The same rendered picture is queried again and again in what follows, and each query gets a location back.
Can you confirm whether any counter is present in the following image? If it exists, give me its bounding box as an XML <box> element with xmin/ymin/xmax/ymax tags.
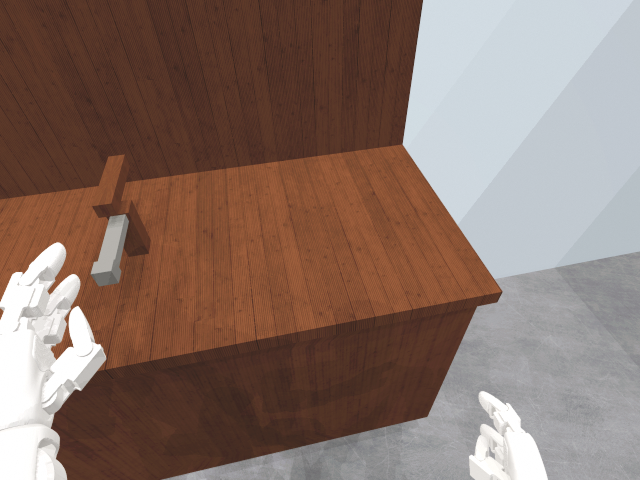
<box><xmin>0</xmin><ymin>0</ymin><xmax>503</xmax><ymax>480</ymax></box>

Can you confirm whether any robot right hand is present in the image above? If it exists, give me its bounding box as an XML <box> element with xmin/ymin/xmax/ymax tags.
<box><xmin>469</xmin><ymin>391</ymin><xmax>548</xmax><ymax>480</ymax></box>

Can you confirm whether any robot left hand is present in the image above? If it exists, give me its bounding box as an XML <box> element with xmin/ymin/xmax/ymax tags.
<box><xmin>0</xmin><ymin>242</ymin><xmax>106</xmax><ymax>431</ymax></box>

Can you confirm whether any tap lever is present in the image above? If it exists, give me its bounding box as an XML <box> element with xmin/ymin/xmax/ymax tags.
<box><xmin>91</xmin><ymin>214</ymin><xmax>129</xmax><ymax>286</ymax></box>

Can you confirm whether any left robot forearm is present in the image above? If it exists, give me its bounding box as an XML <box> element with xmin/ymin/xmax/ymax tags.
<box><xmin>0</xmin><ymin>424</ymin><xmax>67</xmax><ymax>480</ymax></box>

